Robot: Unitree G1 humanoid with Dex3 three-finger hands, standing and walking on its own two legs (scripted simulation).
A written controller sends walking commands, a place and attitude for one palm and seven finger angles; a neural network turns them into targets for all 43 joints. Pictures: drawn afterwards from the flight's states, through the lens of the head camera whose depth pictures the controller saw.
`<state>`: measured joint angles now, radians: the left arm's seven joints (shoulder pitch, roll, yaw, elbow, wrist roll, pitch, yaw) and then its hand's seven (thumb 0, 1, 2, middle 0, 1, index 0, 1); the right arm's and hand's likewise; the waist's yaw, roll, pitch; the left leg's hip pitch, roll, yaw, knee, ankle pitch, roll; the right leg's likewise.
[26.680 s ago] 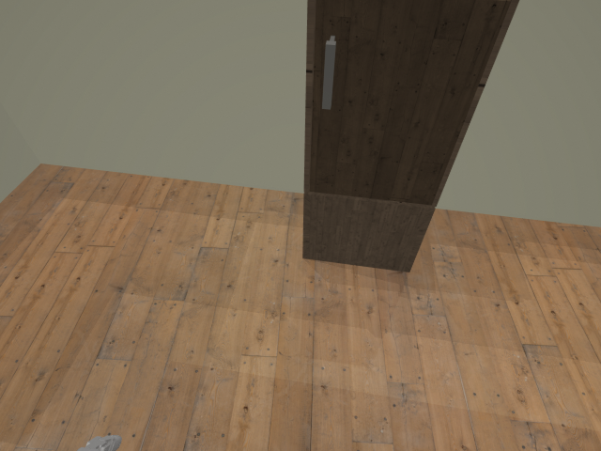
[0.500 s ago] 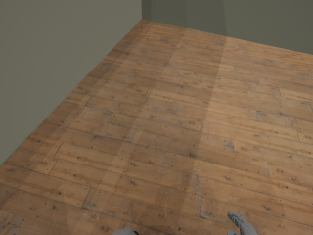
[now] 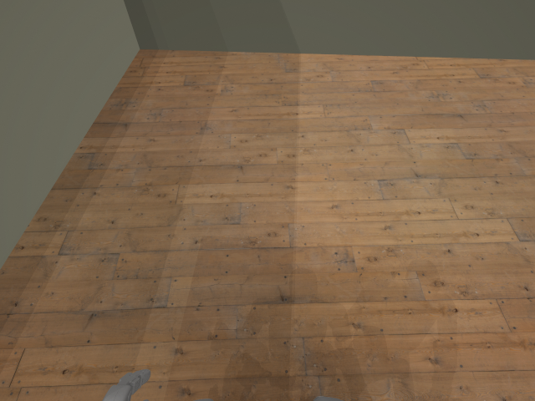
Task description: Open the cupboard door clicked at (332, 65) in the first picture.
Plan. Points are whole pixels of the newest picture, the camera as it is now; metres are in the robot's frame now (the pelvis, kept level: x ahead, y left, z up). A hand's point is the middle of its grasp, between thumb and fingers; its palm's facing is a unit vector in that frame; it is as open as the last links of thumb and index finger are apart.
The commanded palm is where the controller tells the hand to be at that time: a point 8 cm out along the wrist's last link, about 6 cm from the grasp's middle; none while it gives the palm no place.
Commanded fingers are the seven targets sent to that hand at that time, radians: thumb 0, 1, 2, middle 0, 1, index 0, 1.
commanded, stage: turn to face it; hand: left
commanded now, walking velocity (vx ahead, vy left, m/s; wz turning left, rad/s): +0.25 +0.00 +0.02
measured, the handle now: out of the picture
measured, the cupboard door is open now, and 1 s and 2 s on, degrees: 46 46 46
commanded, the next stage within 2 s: none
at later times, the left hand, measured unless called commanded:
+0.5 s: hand (157, 367) +0.20 +0.21 -0.17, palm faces +0.20 -0.96 -0.18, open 7.3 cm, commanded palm none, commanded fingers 0.00 0.90 0.90 -0.20 -0.30 -0.20 -0.30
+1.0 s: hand (170, 387) +0.17 +0.18 -0.16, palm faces +0.48 -0.85 -0.22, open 7.4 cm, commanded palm none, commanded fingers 0.00 0.90 0.90 -0.20 -0.30 -0.20 -0.30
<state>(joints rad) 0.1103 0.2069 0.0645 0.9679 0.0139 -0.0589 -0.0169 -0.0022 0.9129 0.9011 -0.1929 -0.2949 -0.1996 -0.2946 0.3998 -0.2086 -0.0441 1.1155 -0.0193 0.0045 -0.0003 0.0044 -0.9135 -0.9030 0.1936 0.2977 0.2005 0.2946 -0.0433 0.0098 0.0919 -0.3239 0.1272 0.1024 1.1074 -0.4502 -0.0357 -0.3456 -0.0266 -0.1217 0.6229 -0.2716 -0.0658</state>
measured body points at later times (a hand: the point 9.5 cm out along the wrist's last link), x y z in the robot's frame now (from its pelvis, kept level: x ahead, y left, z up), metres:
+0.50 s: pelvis +0.17 +0.02 +0.00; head +0.21 +0.04 +0.45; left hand +0.19 +0.26 -0.16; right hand +0.27 -0.21 -0.14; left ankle +0.23 +0.12 -0.73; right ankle +0.14 -0.13 -0.67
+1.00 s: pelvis +0.22 -0.02 +0.00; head +0.27 +0.02 +0.45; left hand +0.14 +0.22 -0.15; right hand +0.45 -0.20 -0.12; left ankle +0.18 +0.09 -0.71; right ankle +0.23 -0.14 -0.73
